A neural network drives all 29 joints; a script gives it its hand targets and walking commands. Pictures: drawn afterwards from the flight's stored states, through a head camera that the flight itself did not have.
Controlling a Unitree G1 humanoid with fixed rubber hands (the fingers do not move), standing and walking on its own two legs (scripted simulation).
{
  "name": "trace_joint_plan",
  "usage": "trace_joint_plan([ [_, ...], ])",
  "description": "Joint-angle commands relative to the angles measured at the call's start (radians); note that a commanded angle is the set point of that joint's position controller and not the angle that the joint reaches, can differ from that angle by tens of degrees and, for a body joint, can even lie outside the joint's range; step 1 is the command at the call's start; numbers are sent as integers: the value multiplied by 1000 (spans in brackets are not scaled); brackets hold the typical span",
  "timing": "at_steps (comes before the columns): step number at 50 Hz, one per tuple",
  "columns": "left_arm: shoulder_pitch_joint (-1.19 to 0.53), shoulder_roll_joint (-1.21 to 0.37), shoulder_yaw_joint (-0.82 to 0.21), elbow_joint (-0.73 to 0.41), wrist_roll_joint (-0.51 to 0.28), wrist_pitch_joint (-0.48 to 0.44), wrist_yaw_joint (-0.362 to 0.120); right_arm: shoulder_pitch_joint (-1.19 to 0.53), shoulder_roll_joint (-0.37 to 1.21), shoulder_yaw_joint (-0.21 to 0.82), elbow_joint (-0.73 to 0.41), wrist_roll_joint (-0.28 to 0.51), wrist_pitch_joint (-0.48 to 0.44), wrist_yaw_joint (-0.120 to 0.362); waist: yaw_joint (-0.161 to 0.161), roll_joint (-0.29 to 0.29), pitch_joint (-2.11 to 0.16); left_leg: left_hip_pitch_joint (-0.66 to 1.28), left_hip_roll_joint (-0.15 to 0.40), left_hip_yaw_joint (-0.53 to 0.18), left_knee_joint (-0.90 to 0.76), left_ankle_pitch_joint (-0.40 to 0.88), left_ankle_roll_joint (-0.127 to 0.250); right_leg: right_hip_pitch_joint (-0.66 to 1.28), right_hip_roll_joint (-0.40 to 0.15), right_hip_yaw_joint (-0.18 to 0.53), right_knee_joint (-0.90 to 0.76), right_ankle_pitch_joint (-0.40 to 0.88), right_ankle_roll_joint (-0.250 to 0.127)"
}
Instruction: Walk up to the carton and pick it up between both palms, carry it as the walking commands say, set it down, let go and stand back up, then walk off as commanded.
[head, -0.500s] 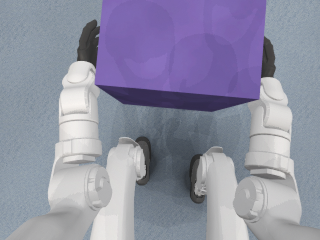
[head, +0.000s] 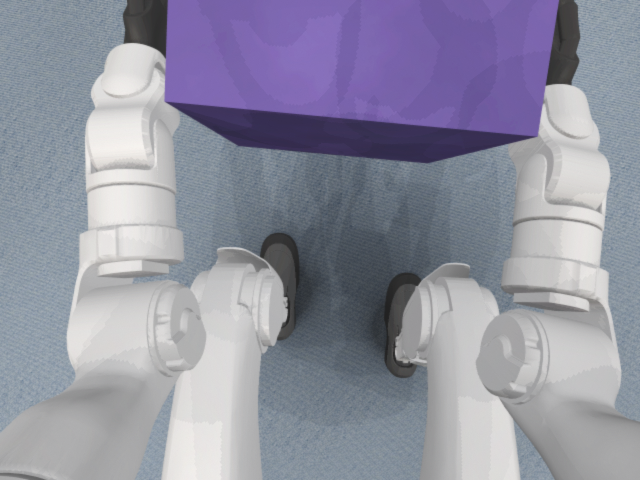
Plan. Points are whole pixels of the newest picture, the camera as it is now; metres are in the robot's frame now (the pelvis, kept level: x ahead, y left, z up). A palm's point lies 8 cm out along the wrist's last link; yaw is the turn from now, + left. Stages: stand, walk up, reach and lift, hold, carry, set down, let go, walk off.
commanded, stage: set down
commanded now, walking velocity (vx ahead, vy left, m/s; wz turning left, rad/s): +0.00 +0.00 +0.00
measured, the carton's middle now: (349, 47) +0.54 +0.03 -0.20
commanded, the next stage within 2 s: none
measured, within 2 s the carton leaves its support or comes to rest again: neither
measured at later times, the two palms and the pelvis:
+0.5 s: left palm (177, 36) +0.54 +0.22 -0.23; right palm (495, 72) +0.53 -0.15 -0.24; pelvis -0.01 +0.00 -0.06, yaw +0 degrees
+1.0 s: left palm (182, 33) +0.55 +0.22 -0.24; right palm (494, 67) +0.54 -0.15 -0.25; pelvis -0.01 +0.00 -0.07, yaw +0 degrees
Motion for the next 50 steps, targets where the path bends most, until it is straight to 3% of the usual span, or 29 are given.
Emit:
trace_joint_plan([
  [1, -710, -717, -552, 19, -219, -38, -187, -852, 668, 587, -31, 157, -51, 191, -88, 37, -1470, 860, -149, -78, 19, 252, -30, 344, 115, -129, -130, 284, -26],
  [2, -718, -694, -547, 36, -213, -37, -187, -889, 665, 604, -29, 169, -49, 188, -67, 27, -1471, 850, -146, -70, 41, 261, -27, 344, 109, -116, -129, 279, -24],
  [4, -731, -675, -552, 3, -231, -37, -180, -886, 648, 614, -66, 185, -50, 181, -66, 32, -1522, 891, -146, -69, 57, 296, -28, 376, 114, -126, -103, 313, -24],
  [5, -779, -671, -556, 16, -242, -36, -176, -938, 624, 618, -60, 178, -48, 176, -89, 12, -1582, 910, -140, -75, 63, 274, -28, 415, 110, -135, -94, 304, -23],
  [6, -762, -665, -553, 31, -239, -29, -173, -928, 609, 606, -63, 179, -44, 172, -76, 52, -1580, 923, -142, -57, 69, 260, -34, 412, 111, -126, -99, 287, -27],
  [8, -791, -634, -543, 39, -243, -27, -172, -948, 612, 627, -47, 192, -40, 164, -65, -1, -1571, 888, -140, -56, 90, 264, -32, 440, 108, -129, -81, 297, -26],
  [10, -820, -648, -572, -29, -277, -30, -168, -978, 586, 646, -112, 217, -46, 158, -78, 33, -1699, 969, -135, -58, 116, 315, -35, 509, 109, -131, -53, 348, -26],
  [13, -813, -674, -580, 45, -307, -25, -160, -1092, 547, 666, -160, 242, -62, 137, -75, 46, -1792, 1041, -136, -48, 152, 370, -40, 547, 101, -144, -25, 380, -25],
  [15, -806, -683, -556, 132, -296, -25, -171, -1076, 587, 632, -53, 240, -62, 142, -64, 38, -1702, 967, -137, -46, 158, 303, -31, 530, 100, -140, -10, 335, -32],
  [17, -808, -678, -537, 216, -276, -26, -200, -931, 632, 571, 156, 204, -36, 165, -80, 37, -1503, 867, -127, -48, 161, 218, -26, 436, 103, -135, -5, 256, -46],
  [18, -831, -669, -523, 224, -259, -25, -211, -927, 650, 552, 194, 194, -27, 181, -90, 35, -1410, 844, -124, -57, 164, 183, -22, 383, 104, -139, 2, 214, -45],
  [19, -792, -689, -500, 294, -233, -21, -224, -913, 653, 528, 242, 181, -23, 198, -74, 53, -1275, 774, -128, -52, 162, 125, -20, 302, 101, -128, -8, 143, -52],
  [21, -823, -658, -458, 268, -222, -31, -236, -942, 632, 512, 201, 168, -35, 205, -86, 21, -1172, 740, -121, -61, 182, 121, -15, 258, 96, -131, 9, 136, -49],
  [22, -827, -652, -454, 262, -218, -40, -239, -987, 620, 522, 164, 184, -49, 208, -59, 20, -1183, 721, -121, -60, 191, 136, -11, 265, 90, -122, 13, 160, -41],
  [23, -904, -652, -473, 159, -248, -58, -232, -1042, 621, 541, 93, 197, -62, 200, -70, 22, -1305, 790, -123, -52, 217, 205, -14, 327, 89, -121, 26, 227, -35],
  [24, -951, -648, -501, 120, -273, -70, -227, -1085, 615, 572, 40, 221, -79, 186, -62, 33, -1423, 818, -120, -51, 246, 274, -20, 376, 91, -113, 45, 302, -35],
  [25, -976, -660, -538, 76, -315, -82, -217, -1113, 595, 600, -4, 246, -92, 174, -78, 40, -1521, 871, -123, -55, 251, 349, -23, 420, 93, -122, 55, 375, -29],
  [27, -988, -642, -562, 83, -348, -96, -195, -1205, 606, 637, -70, 290, -115, 151, -65, 36, -1666, 955, -123, -63, 265, 417, -16, 484, 91, -121, 78, 429, -33],
  [32, -878, -646, -517, 279, -313, -84, -201, -1059, 587, 562, 149, 256, -99, 155, -103, 39, -1286, 825, -126, -73, 237, 216, -6, 308, 100, -143, 67, 212, -44],
  [34, -832, -641, -492, 369, -275, -70, -219, -1008, 601, 545, 220, 239, -85, 166, -79, 52, -1141, 757, -123, -60, 235, 154, -5, 250, 95, -130, 48, 147, -46],
  [37, -930, -603, -486, 256, -274, -86, -222, -1035, 622, 540, 203, 233, -81, 174, -79, 30, -1161, 744, -120, -56, 247, 145, -7, 284, 94, -129, 60, 159, -39],
  [41, -981, -606, -530, 206, -322, -108, -206, -1137, 576, 577, 61, 272, -121, 151, -80, 56, -1337, 822, -120, -62, 280, 268, -11, 345, 94, -120, 85, 291, -38],
  [43, -973, -605, -532, 217, -340, -117, -200, -1133, 585, 591, 88, 276, -128, 140, -90, 23, -1355, 817, -125, -67, 282, 282, -9, 369, 94, -130, 93, 308, -33],
  [44, -982, -580, -541, 239, -334, -119, -200, -1092, 593, 576, 147, 279, -125, 140, -83, 48, -1299, 807, -121, -65, 279, 265, -11, 330, 93, -125, 93, 289, -37],
  [45, -943, -598, -532, 245, -326, -121, -194, -1120, 582, 575, 120, 286, -132, 141, -86, 52, -1292, 836, -125, -72, 275, 271, -5, 312, 98, -138, 99, 276, -32],
  [47, -904, -607, -527, 306, -317, -115, -199, -1076, 563, 557, 179, 269, -129, 144, -104, 53, -1198, 797, -125, -71, 272, 224, -6, 283, 96, -131, 91, 228, -40],
  [48, -913, -602, -523, 305, -317, -118, -204, -1047, 589, 554, 209, 260, -121, 147, -106, 23, -1157, 761, -123, -75, 275, 206, -6, 281, 98, -129, 86, 213, -43],
  [49, -884, -614, -515, 322, -313, -114, -207, -1042, 567, 540, 208, 251, -123, 148, -113, 42, -1121, 757, -126, -75, 274, 197, -3, 254, 97, -134, 92, 200, -43],
  [50, -887, -604, -521, 324, -301, -113, -211, -1023, 582, 536, 233, 250, -120, 153, -103, 51, -1089, 760, -125, -74, 267, 189, -6, 230, 95, -136, 90, 187, -42],
])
